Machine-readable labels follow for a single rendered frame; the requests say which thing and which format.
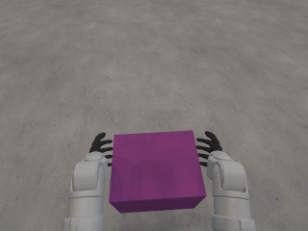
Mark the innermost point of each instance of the right robot forearm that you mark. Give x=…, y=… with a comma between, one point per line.
x=230, y=192

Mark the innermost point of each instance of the robot right hand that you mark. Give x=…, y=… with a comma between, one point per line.
x=214, y=146

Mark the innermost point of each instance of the robot left hand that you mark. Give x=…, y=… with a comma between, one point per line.
x=97, y=143

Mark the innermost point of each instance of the carton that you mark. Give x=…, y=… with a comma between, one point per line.
x=156, y=171

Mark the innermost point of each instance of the left robot forearm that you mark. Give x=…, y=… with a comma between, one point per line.
x=86, y=192

